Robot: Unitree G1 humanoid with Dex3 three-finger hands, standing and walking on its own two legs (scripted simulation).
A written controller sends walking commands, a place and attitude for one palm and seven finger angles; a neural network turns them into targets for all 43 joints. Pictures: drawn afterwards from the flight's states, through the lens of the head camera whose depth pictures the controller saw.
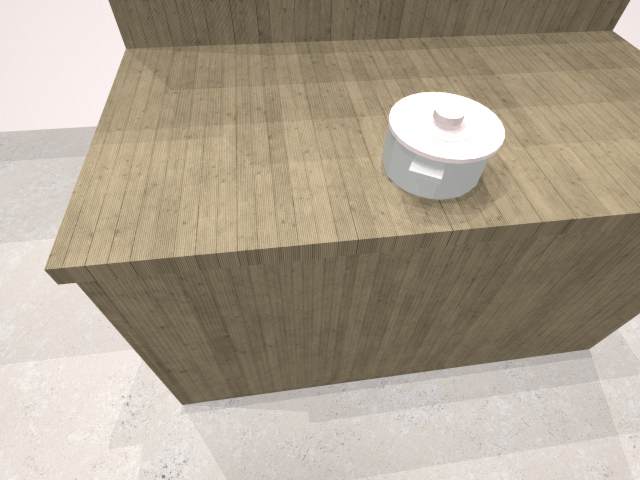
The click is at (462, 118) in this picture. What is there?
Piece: lid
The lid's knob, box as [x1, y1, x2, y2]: [433, 102, 464, 125]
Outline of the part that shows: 436,105 433,113 433,117 436,121 445,125 456,125 461,122 464,115 464,110 462,107 450,102 442,102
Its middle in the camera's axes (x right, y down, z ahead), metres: +0.21 -0.20 +0.63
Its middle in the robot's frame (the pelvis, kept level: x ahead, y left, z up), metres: +0.64 -0.17 +0.11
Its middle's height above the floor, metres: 0.89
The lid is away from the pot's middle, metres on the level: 0.00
